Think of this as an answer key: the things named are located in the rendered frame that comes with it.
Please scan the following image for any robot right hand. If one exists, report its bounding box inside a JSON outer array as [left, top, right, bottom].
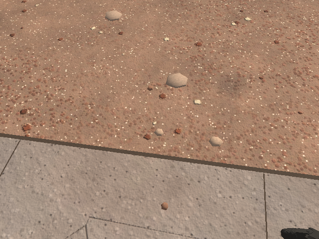
[[280, 227, 319, 239]]

